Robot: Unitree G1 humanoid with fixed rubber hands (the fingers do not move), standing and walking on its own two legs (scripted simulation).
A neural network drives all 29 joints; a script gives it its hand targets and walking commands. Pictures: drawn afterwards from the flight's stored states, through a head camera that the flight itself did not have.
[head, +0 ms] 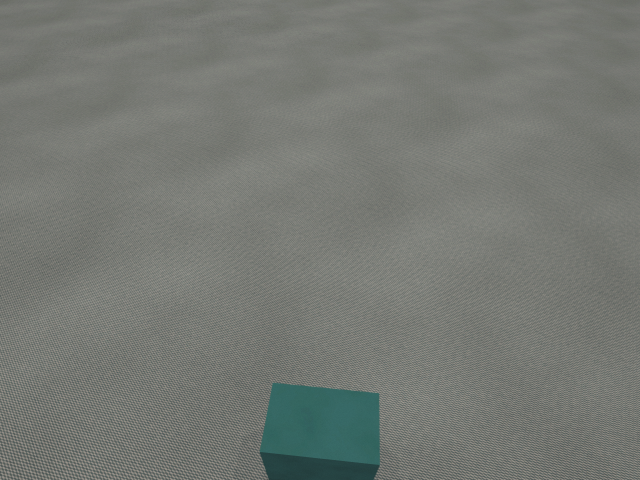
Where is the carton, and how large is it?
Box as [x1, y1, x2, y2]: [260, 383, 379, 479]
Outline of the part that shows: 272,384 260,447 260,454 269,479 373,479 379,465 378,393 280,383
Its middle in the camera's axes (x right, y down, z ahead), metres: +0.00 +0.53 +1.05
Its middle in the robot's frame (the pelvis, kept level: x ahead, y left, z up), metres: +0.40 +0.01 -0.65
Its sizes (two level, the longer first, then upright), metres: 0.284 0.170 0.259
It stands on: the floor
